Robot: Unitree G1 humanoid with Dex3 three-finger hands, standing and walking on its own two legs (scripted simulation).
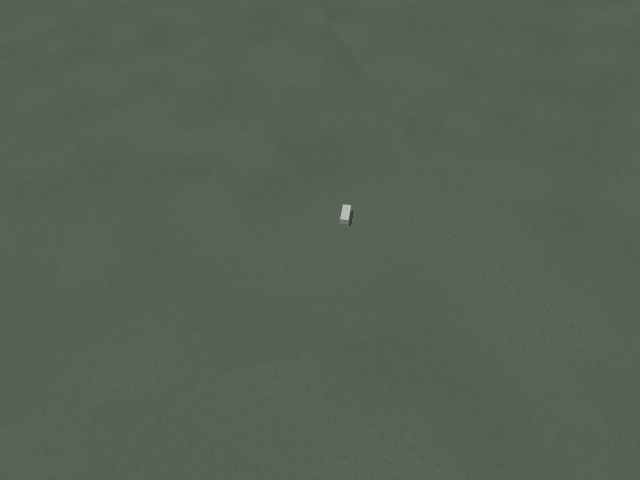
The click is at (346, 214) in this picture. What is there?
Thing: small brick
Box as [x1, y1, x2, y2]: [340, 204, 350, 224]
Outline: 343,204 340,223 347,224 350,212 350,205
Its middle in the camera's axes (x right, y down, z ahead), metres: +0.11 -0.11 +1.74
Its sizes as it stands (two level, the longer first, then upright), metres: 0.094 0.038 0.031
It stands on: the floor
